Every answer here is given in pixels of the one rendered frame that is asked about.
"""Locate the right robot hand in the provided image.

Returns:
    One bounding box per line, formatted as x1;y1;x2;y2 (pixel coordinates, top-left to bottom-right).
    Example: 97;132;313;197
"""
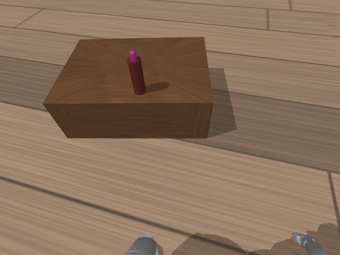
292;232;328;255

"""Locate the bottle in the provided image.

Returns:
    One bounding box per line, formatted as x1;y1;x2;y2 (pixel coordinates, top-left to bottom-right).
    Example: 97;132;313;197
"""
127;50;146;95

